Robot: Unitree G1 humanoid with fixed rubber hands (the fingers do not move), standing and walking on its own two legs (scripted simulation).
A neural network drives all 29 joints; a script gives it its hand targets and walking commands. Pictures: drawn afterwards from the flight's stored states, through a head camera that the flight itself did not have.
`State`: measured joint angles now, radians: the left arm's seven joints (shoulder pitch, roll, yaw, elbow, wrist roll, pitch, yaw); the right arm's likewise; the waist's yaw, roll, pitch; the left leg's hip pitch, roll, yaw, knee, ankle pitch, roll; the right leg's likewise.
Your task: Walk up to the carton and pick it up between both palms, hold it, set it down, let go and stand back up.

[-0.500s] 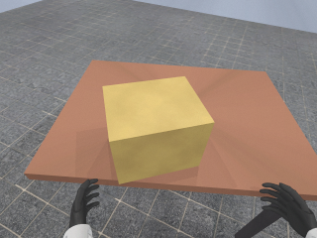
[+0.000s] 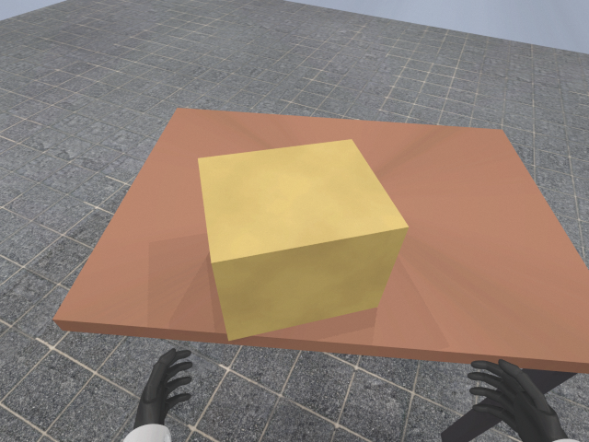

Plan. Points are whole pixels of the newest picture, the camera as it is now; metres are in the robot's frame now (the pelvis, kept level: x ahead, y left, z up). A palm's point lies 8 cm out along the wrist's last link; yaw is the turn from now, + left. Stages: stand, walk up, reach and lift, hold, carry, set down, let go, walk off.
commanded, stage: set down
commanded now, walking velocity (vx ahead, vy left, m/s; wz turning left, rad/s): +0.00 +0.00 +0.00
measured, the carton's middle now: (292, 236) +0.42 +0.05 +0.03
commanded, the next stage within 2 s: let go in 0.82 s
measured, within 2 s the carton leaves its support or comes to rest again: neither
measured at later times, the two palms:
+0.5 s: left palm (150, 428) +0.15 +0.22 -0.05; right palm (494, 438) +0.17 -0.23 -0.04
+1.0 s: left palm (140, 427) +0.16 +0.24 -0.08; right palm out of the picture +0.16 -0.21 -0.07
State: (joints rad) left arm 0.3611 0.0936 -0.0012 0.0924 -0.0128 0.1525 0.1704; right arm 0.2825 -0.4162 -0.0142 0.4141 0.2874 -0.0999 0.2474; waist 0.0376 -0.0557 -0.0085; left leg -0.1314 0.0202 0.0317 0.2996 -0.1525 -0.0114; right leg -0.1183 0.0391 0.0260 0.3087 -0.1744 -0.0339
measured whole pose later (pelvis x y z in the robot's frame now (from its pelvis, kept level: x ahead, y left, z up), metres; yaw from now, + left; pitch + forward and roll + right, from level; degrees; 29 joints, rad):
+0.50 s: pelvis +0.00 +0.01 +0.00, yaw +0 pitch -1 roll +0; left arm 0.32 0.13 -0.03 0.23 -0.04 0.14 0.11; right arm 0.26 -0.30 0.00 0.49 0.16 -0.12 0.17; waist 0.04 -0.04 0.03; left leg -0.13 0.00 0.03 0.32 -0.17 0.01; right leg -0.11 0.02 0.02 0.32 -0.18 -0.02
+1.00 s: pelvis +0.01 +0.02 +0.00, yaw +0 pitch -2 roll +0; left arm 0.26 0.18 -0.01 0.40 -0.01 0.12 0.05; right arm 0.23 -0.23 0.01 0.65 0.07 -0.21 0.07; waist 0.01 -0.02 0.06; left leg -0.13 0.01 0.03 0.37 -0.21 0.01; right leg -0.10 0.02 0.02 0.34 -0.21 -0.01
